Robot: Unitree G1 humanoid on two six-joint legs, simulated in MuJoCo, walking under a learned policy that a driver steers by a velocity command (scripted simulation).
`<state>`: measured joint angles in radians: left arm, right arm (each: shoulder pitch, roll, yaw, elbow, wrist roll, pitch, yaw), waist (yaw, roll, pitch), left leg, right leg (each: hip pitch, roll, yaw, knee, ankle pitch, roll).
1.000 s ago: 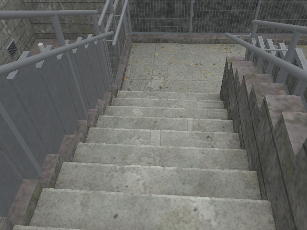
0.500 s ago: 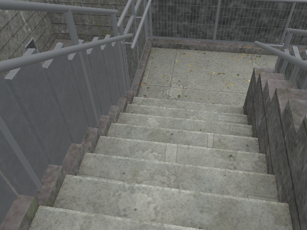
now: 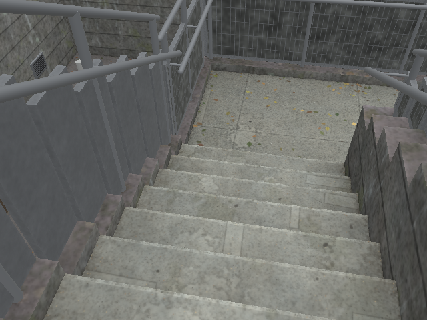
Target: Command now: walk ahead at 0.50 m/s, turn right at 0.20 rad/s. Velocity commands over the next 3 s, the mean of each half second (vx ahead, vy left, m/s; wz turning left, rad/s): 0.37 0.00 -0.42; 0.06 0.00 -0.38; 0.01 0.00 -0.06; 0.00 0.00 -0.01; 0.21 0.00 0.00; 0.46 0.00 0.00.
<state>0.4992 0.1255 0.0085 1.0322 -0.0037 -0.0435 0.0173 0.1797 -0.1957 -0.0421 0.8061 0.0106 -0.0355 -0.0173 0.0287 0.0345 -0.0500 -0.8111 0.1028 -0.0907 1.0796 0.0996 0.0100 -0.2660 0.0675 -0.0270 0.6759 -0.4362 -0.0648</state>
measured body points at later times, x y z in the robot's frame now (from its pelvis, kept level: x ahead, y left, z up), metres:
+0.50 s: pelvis +0.24 +0.11 -0.14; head +0.27 +0.14 +0.30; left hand +0.38 +0.35 -0.29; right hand +0.22 -0.13 -0.28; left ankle +0.29 +0.20 -0.87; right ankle +0.21 -0.03 -0.63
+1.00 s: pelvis +0.28 +0.07 -0.16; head +0.29 +0.05 +0.29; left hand +0.52 +0.20 -0.26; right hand +0.26 -0.22 -0.29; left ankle +0.32 +0.23 -0.80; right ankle +0.28 -0.04 -0.87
